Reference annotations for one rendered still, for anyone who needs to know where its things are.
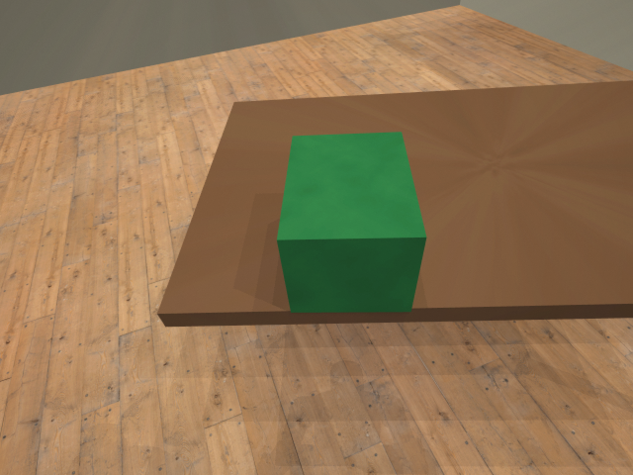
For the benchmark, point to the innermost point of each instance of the table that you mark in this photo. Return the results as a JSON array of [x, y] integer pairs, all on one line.
[[526, 196]]

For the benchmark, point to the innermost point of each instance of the carton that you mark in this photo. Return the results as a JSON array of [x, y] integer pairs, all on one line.
[[351, 236]]

